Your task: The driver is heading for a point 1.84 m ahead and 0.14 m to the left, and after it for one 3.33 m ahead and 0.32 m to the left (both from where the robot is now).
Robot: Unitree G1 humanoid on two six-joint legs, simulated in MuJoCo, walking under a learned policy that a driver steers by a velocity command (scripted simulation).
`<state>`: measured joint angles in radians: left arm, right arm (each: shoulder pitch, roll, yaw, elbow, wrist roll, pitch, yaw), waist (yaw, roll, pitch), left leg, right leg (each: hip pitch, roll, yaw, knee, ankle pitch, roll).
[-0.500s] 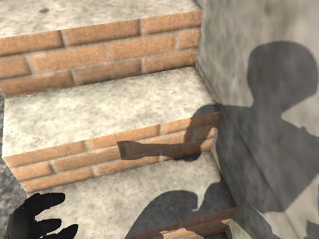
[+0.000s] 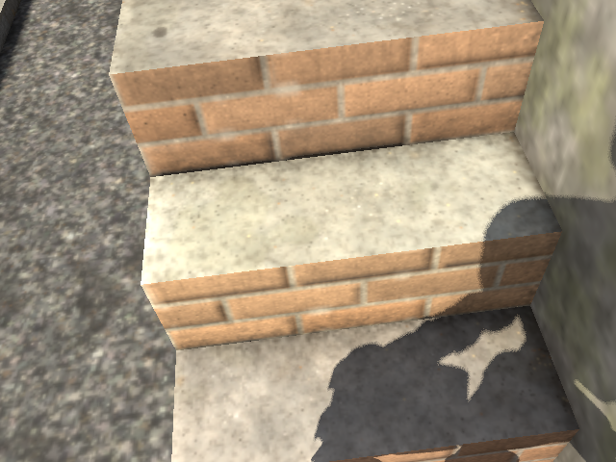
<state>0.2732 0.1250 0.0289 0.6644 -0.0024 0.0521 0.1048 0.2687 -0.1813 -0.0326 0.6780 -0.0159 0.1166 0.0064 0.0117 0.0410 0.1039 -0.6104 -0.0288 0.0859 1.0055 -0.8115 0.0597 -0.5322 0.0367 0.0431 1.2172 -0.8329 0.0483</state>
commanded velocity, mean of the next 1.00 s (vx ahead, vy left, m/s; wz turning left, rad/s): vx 0.82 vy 0.03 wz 0.00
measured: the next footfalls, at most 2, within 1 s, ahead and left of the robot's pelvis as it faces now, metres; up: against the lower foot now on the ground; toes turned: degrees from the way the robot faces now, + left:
right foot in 0.30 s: -0.29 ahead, -0.12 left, -0.43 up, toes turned -3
left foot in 0.56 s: -0.83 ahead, +0.07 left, -0.93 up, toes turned +8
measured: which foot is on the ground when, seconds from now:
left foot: down 0.00-0.14, up 0.16-0.54, down 0.56-0.68, up 0.70-0.80, down 0.82-0.92, up 0.94-1.00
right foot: up 0.00-0.28, down 0.30-0.44, up 0.46-0.80, down 0.82-1.00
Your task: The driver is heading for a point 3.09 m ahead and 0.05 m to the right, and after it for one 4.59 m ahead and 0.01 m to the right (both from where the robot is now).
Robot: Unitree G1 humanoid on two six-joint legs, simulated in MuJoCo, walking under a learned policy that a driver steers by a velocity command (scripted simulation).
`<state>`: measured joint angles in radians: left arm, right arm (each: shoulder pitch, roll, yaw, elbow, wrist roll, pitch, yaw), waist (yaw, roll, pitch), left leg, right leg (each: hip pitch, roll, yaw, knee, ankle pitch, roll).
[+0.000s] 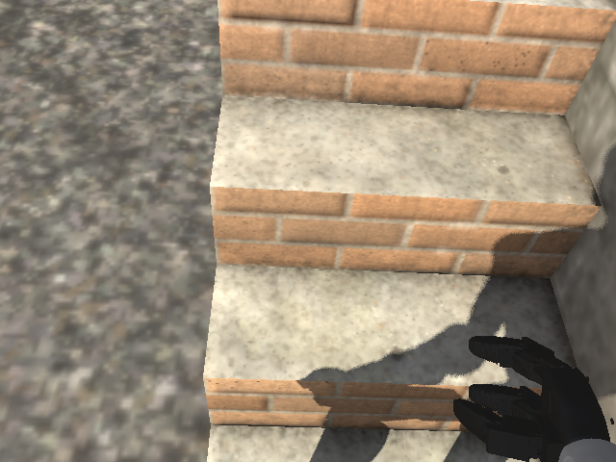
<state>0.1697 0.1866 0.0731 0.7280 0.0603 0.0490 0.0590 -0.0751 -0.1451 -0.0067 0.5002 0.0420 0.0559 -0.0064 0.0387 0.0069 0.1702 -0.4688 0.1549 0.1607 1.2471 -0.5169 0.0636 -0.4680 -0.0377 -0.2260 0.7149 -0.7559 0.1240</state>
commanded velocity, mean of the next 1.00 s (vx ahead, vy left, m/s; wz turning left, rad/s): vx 1.00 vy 0.00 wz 0.00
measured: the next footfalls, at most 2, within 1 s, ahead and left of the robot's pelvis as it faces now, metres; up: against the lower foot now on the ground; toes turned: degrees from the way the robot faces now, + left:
left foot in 0.08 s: -0.06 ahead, +0.05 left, -0.18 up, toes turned +12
right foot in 0.30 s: -0.51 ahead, -0.11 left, -0.18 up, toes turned -8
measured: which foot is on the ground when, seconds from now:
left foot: up 0.00-0.06, down 0.08-0.28, up 0.30-0.64, down 0.66-1.00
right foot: down 0.00-0.00, up 0.02-0.28, down 0.30-0.64, up 0.66-1.00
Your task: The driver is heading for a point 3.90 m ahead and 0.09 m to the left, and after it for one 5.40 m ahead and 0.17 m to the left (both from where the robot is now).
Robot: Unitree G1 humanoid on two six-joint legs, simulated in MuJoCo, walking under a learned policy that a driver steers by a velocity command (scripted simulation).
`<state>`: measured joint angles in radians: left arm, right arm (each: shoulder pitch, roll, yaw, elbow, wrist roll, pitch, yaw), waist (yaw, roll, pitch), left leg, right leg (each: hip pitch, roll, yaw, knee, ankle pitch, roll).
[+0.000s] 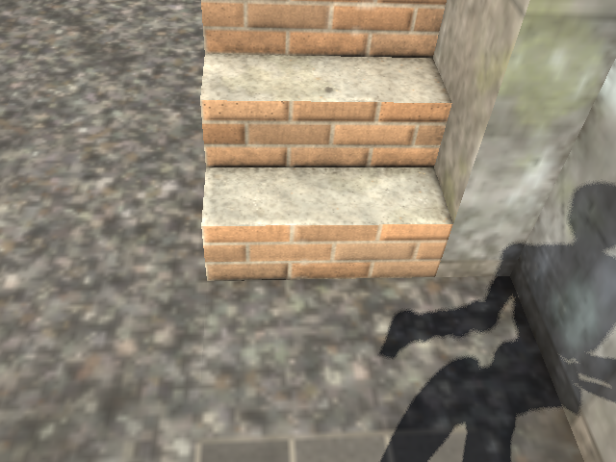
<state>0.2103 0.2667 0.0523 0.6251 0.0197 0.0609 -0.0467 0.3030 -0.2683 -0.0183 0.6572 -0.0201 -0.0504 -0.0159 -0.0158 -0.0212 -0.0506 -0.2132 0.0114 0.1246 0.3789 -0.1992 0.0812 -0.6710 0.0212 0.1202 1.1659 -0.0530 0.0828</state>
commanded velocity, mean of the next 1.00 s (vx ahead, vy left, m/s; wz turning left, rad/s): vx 1.00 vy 0.00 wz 0.00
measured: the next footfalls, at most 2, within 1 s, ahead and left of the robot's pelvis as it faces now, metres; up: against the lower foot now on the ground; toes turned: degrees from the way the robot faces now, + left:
right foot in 0.18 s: +0.00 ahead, -0.15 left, +0.00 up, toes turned -3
left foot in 0.64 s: +0.33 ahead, +0.11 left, +0.00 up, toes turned +3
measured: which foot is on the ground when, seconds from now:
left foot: down 0.00-0.18, up 0.20-0.62, down 0.64-1.00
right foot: up 0.00-0.16, down 0.18-0.66, up 0.68-1.00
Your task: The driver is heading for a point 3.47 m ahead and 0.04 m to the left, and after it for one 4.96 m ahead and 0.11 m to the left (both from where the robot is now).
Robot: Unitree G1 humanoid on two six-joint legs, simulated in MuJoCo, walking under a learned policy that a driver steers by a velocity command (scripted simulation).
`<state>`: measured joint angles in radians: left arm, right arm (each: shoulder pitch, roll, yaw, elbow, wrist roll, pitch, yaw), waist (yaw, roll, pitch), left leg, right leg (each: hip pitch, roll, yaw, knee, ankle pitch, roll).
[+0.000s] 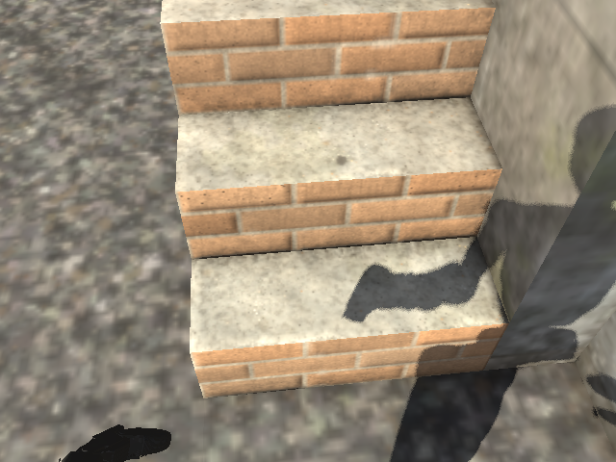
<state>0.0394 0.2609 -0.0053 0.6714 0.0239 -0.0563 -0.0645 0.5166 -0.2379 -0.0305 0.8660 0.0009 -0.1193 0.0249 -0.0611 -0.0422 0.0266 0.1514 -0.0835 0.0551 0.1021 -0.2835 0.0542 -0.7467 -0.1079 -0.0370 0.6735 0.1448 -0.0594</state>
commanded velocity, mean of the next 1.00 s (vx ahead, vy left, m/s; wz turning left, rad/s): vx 1.00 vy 0.00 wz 0.00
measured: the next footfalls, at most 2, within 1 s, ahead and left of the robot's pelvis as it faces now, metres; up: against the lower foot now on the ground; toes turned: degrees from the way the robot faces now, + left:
right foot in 0.12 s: +0.32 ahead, -0.10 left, +0.00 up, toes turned -3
left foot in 0.54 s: +0.51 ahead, +0.10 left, +0.00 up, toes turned +4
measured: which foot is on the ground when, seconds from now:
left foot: down 0.00-0.10, up 0.12-0.52, down 0.54-0.84, up 0.86-1.00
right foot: up 0.00-0.10, down 0.12-0.50, up 0.52-0.80, down 0.82-1.00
